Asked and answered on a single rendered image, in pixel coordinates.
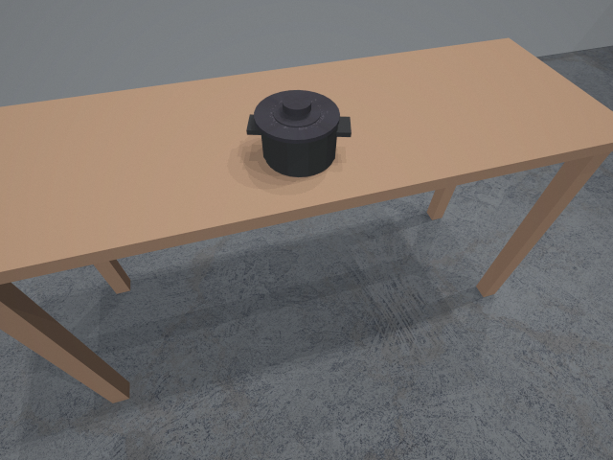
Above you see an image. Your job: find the pot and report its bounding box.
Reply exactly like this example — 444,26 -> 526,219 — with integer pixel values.
246,114 -> 352,177

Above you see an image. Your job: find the table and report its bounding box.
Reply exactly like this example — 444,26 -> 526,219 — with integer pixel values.
0,38 -> 613,403

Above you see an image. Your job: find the lid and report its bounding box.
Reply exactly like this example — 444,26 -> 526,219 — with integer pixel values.
254,90 -> 340,144

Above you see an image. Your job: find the knob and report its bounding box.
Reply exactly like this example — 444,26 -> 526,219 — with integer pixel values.
283,94 -> 311,117

